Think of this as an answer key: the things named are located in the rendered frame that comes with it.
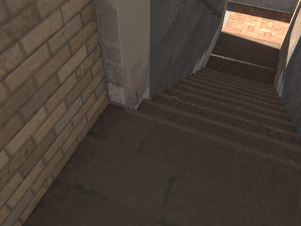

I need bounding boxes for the stairs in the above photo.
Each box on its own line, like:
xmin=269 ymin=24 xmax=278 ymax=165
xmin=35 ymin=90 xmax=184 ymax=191
xmin=137 ymin=68 xmax=301 ymax=163

